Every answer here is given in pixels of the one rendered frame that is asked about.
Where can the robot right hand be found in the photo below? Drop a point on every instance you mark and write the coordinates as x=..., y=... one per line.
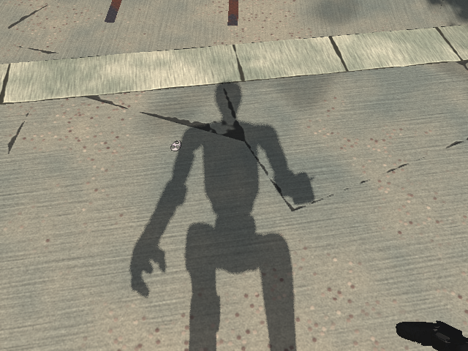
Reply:
x=440, y=335

